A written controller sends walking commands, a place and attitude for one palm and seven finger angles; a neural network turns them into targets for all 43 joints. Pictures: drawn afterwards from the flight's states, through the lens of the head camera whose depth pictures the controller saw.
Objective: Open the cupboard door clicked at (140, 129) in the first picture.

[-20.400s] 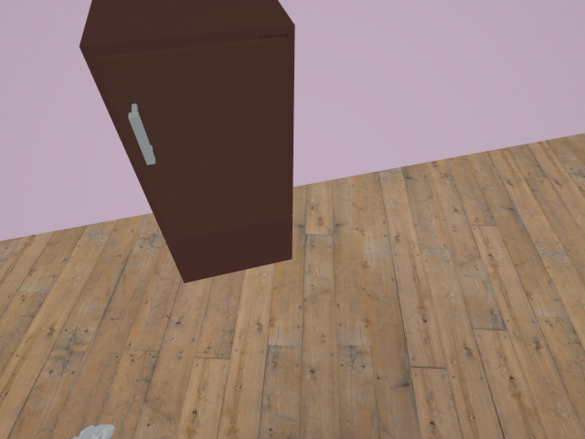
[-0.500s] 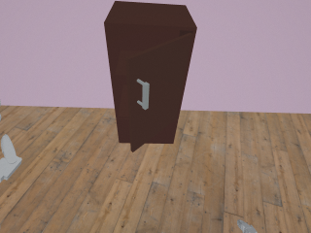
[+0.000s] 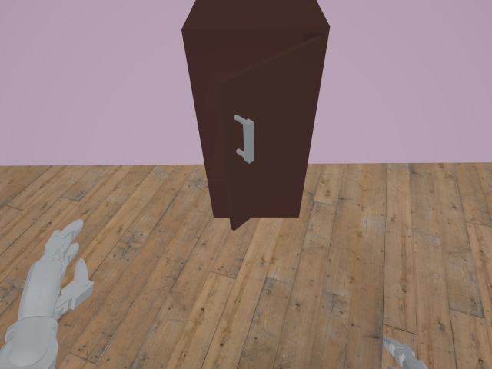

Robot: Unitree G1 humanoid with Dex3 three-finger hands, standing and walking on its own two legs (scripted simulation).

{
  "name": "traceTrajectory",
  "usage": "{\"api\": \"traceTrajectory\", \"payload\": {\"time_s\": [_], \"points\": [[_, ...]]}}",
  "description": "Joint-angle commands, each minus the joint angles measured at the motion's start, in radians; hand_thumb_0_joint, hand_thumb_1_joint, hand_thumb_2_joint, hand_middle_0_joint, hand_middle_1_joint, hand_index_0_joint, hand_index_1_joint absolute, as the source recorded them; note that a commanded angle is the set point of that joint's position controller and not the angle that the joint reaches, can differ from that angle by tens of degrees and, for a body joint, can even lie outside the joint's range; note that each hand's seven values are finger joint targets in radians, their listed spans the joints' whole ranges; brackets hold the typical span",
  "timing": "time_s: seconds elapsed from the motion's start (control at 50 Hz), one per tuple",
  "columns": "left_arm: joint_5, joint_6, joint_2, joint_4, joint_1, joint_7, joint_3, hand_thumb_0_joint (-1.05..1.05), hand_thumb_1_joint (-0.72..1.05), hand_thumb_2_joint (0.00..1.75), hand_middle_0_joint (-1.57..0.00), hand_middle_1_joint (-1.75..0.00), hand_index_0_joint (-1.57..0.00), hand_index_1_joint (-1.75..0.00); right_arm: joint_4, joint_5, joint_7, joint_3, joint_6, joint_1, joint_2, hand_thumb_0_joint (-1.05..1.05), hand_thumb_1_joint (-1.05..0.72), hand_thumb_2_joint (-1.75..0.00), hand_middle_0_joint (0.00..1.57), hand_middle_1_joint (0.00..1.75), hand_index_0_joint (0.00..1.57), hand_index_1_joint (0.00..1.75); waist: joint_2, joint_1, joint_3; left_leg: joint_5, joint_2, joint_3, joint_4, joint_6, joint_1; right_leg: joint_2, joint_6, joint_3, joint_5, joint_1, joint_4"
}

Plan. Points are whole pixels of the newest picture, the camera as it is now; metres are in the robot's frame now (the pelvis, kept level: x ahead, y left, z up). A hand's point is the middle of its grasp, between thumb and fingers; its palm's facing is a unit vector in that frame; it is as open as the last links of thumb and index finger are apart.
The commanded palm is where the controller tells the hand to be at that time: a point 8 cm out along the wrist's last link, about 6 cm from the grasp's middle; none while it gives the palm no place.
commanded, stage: let the arm hang, fingers relaxed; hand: left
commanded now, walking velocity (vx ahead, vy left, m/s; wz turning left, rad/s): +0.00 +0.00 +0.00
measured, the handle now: (243, 139) +0.70 +0.05 -0.03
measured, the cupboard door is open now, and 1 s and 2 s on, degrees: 45 45 45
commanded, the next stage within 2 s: look to check the result in 1.00 s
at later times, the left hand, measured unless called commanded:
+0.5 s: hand out of the picture -0.07 +0.20 -0.16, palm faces +0.03 -0.96 -0.26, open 7.3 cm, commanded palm none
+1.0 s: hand out of the picture +0.03 +0.19 -0.16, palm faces +0.01 -0.97 -0.24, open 7.4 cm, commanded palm none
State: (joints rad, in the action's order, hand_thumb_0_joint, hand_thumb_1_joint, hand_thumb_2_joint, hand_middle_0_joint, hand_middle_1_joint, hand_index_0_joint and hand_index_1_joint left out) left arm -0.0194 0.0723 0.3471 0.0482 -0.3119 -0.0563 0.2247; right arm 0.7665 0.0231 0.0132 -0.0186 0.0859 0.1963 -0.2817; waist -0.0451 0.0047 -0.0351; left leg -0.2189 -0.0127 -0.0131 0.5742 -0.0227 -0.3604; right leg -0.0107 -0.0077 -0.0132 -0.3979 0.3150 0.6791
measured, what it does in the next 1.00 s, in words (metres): stands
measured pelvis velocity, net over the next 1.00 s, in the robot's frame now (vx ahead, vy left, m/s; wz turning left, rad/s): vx -0.01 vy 0.00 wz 0.00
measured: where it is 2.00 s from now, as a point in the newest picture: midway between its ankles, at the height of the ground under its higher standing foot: outside the picture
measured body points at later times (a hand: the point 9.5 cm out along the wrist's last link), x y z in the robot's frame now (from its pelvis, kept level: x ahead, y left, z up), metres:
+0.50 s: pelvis -0.02 +0.00 +0.01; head +0.00 -0.01 +0.46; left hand -0.07 +0.25 -0.14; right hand -0.04 -0.24 -0.15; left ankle +0.05 +0.11 -0.73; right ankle -0.01 -0.12 -0.73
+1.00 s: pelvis -0.01 +0.00 +0.01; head +0.00 -0.01 +0.46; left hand +0.03 +0.24 -0.14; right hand +0.01 -0.24 -0.15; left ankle +0.05 +0.11 -0.73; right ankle -0.01 -0.12 -0.73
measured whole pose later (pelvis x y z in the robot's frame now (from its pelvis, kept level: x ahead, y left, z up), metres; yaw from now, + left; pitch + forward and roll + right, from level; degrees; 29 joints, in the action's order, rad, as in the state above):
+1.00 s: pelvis -0.01 +0.00 +0.01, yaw +0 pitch -2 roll +0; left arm -0.01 0.01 0.19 1.12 -0.20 -0.02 0.02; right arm 1.12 0.02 0.01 -0.02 0.00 0.22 -0.19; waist -0.02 0.01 0.05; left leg -0.12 -0.01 -0.01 0.40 -0.01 -0.25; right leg 0.00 0.00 0.00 -0.23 0.17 0.43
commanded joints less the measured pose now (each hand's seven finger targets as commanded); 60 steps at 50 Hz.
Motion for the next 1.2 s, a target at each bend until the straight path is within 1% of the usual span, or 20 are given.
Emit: {"api": "traceTrajectory", "payload": {"time_s": [0.0,0.02,0.04,0.06,0.08,0.12,0.14,0.2,0.22,0.26,0.28,0.38,0.48,0.58,0.76,0.88,0.96,1.08,1.14,1.18], "points": [[-0.019,-0.054,0.022,0.358,-0.036,0.047,-0.128,0.0,0.9,0.9,-0.2,-0.3,-0.2,-0.3,-0.043,-0.002,-0.007,-0.023,-0.023,-0.023,-0.095,0.0,-0.9,-0.9,0.2,0.3,0.2,0.3,0.242,-0.02,-0.112,0.329,0.098,0.098,-0.024,-0.029,0.055,-0.092,-0.031,0.113,0.441,-0.166,-0.187],[-0.013,-0.054,0.05,0.425,0.016,0.049,-0.136,0.0,0.9,0.9,-0.2,-0.3,-0.2,-0.3,-0.019,-0.006,-0.015,-0.024,-0.033,-0.006,-0.092,0.0,-0.9,-0.9,0.2,0.3,0.2,0.3,0.158,0.012,-0.061,0.185,0.069,0.076,-0.053,-0.005,0.087,-0.148,-0.051,0.147,0.403,-0.09,-0.224],[-0.011,-0.054,0.069,0.492,0.066,0.047,-0.145,0.0,0.9,0.9,-0.2,-0.3,-0.2,-0.3,0.008,0.002,-0.014,-0.024,-0.051,-0.022,-0.099,0.0,-0.9,-0.9,0.2,0.3,0.2,0.3,0.191,0.016,-0.048,0.143,0.059,0.071,-0.064,-0.002,0.106,-0.125,-0.051,0.153,0.333,-0.067,-0.249],[-0.007,-0.054,0.065,0.56,0.089,0.045,-0.154,0.0,0.9,0.9,-0.2,-0.3,-0.2,-0.3,0.034,0.006,-0.013,-0.023,-0.062,-0.041,-0.101,0.0,-0.9,-0.9,0.2,0.3,0.2,0.3,0.189,0.012,-0.02,0.145,0.058,0.069,-0.072,-0.001,0.122,-0.119,-0.049,0.151,0.309,-0.048,-0.271],[-0.005,-0.056,0.073,0.614,0.101,0.042,-0.162,0.0,0.9,0.9,-0.2,-0.3,-0.2,-0.3,0.052,0.004,-0.014,-0.02,-0.07,-0.039,-0.103,0.0,-0.9,-0.9,0.2,0.3,0.2,0.3,0.149,0.016,0.002,0.157,0.062,0.072,-0.095,0.004,0.139,-0.109,-0.046,0.142,0.287,-0.046,-0.282],[0.002,-0.058,0.036,0.727,0.095,0.039,-0.181,0.0,0.9,0.9,-0.2,-0.3,-0.2,-0.3,0.108,0.004,-0.011,-0.005,-0.075,-0.037,-0.072,0.0,-0.9,-0.9,0.2,0.3,0.2,0.3,-0.006,0.012,0.016,0.151,0.082,0.088,-0.151,0.003,0.16,-0.084,-0.034,0.133,0.226,-0.052,-0.291],[0.005,-0.06,0.024,0.777,0.081,0.038,-0.187,0.0,0.9,0.9,-0.2,-0.3,-0.2,-0.3,0.136,0.002,-0.007,-0.001,-0.077,-0.033,-0.06,0.0,-0.9,-0.9,0.2,0.3,0.2,0.3,-0.058,0.01,0.021,0.112,0.088,0.096,-0.176,0.003,0.152,-0.073,-0.032,0.13,0.184,-0.066,-0.303],[0.003,-0.059,-0.014,0.885,0.037,0.034,-0.179,0.0,0.9,0.9,-0.2,-0.3,-0.2,-0.3,0.188,0.004,0.002,-0.006,-0.087,-0.008,-0.034,0.0,-0.9,-0.9,0.2,0.3,0.2,0.3,-0.087,0.004,0.035,-0.005,0.09,0.099,-0.207,0.003,0.145,-0.07,-0.04,0.124,0.12,-0.079,-0.36],[0.005,-0.06,-0.013,0.913,0.032,0.035,-0.183,0.0,0.9,0.9,-0.2,-0.3,-0.2,-0.3,0.204,0.002,0.004,-0.005,-0.089,0.006,-0.028,0.0,-0.9,-0.9,0.2,0.3,0.2,0.3,-0.088,0.006,0.034,-0.032,0.087,0.099,-0.213,0.004,0.147,-0.07,-0.043,0.125,0.104,-0.077,-0.37],[0.007,-0.058,-0.015,0.956,0.029,0.036,-0.188,0.0,0.9,0.9,-0.2,-0.3,-0.2,-0.3,0.237,0.0,0.006,-0.008,-0.092,0.033,-0.023,0.0,-0.9,-0.9,0.2,0.3,0.2,0.3,-0.043,0.009,0.042,-0.042,0.088,0.096,-0.217,0.004,0.156,-0.072,-0.046,0.12,0.083,-0.067,-0.386],[0.006,-0.059,-0.014,0.974,0.029,0.035,-0.19,0.0,0.9,0.9,-0.2,-0.3,-0.2,-0.3,0.25,-0.002,0.007,-0.013,-0.096,0.046,-0.029,0.0,-0.9,-0.9,0.2,0.3,0.2,0.3,0.008,0.011,0.061,-0.048,0.091,0.099,-0.216,0.002,0.162,-0.07,-0.045,0.112,0.059,-0.049,-0.397],[0.007,-0.065,-0.017,1.038,0.0,0.033,-0.191,0.0,0.9,0.9,-0.2,-0.3,-0.2,-0.3,0.302,-0.003,0.012,-0.018,-0.098,0.092,-0.033,0.0,-0.9,-0.9,0.2,0.3,0.2,0.3,0.014,0.008,0.087,-0.097,0.102,0.118,-0.25,-0.007,0.153,-0.063,-0.047,0.094,0.013,-0.033,-0.392],[0.006,-0.069,-0.015,1.066,-0.018,0.03,-0.189,0.0,0.9,0.9,-0.2,-0.3,-0.2,-0.3,0.324,-0.003,0.013,-0.023,-0.097,0.111,-0.033,0.0,-0.9,-0.9,0.2,0.3,0.2,0.3,0.051,0.0,0.115,-0.13,0.104,0.124,-0.268,-0.012,0.128,-0.062,-0.046,0.084,-0.012,-0.028,-0.38],[0.004,-0.07,-0.015,1.068,-0.021,0.028,-0.184,0.0,0.9,0.9,-0.2,-0.3,-0.2,-0.3,0.334,0.001,0.012,-0.027,-0.098,0.118,-0.028,0.0,-0.9,-0.9,0.2,0.3,0.2,0.3,0.04,-0.001,0.117,-0.15,0.097,0.124,-0.27,-0.013,0.119,-0.062,-0.047,0.092,-0.042,-0.015,-0.374],[0.002,-0.066,-0.018,1.058,0.019,0.028,-0.181,0.0,0.9,0.9,-0.2,-0.3,-0.2,-0.3,0.335,0.004,0.011,-0.026,-0.087,0.099,-0.023,0.0,-0.9,-0.9,0.2,0.3,0.2,0.3,0.022,0.0,0.133,-0.135,0.101,0.136,-0.294,-0.01,0.103,-0.065,-0.043,0.092,0.021,-0.03,-0.357],[0.003,-0.055,0.003,1.045,0.05,0.029,-0.176,0.0,0.9,0.9,-0.2,-0.3,-0.2,-0.3,0.324,0.0,0.01,-0.029,-0.079,0.073,-0.041,0.0,-0.9,-0.9,0.2,0.3,0.2,0.3,0.023,0.001,0.095,-0.039,0.1,0.119,-0.271,-0.006,0.151,-0.073,-0.044,0.095,0.09,-0.056,-0.36],[0.004,-0.053,0.005,1.045,0.077,0.03,-0.178,0.0,0.9,0.9,-0.2,-0.3,-0.2,-0.3,0.325,0.001,0.01,-0.029,-0.076,0.049,-0.048,0.0,-0.9,-0.9,0.2,0.3,0.2,0.3,0.023,0.005,0.096,-0.009,0.103,0.117,-0.271,-0.005,0.164,-0.079,-0.042,0.099,0.115,-0.064,-0.369],[0.006,-0.045,0.032,1.043,0.102,0.031,-0.175,0.0,0.9,0.9,-0.2,-0.3,-0.2,-0.3,0.323,-0.004,0.011,-0.03,-0.072,0.022,-0.077,0.0,-0.9,-0.9,0.2,0.3,0.2,0.3,0.054,0.005,0.064,0.098,0.108,0.101,-0.248,-0.005,0.208,-0.085,-0.041,0.101,0.191,-0.096,-0.38],[0.007,-0.047,0.04,1.046,0.111,0.031,-0.176,0.0,0.9,0.9,-0.2,-0.3,-0.2,-0.3,0.327,-0.002,0.011,-0.027,-0.071,0.005,-0.086,0.0,-0.9,-0.9,0.2,0.3,0.2,0.3,0.022,0.005,0.056,0.102,0.112,0.106,-0.257,-0.004,0.217,-0.087,-0.041,0.106,0.199,-0.11,-0.382],[0.007,-0.046,0.046,1.048,0.113,0.031,-0.177,0.0,0.9,0.9,-0.2,-0.3,-0.2,-0.3,0.326,-0.004,0.01,-0.027,-0.073,-0.005,-0.094,0.0,-0.9,-0.9,0.2,0.3,0.2,0.3,0.045,0.004,0.055,0.099,0.113,0.104,-0.256,-0.005,0.223,-0.086,-0.041,0.103,0.192,-0.111,-0.391]]}}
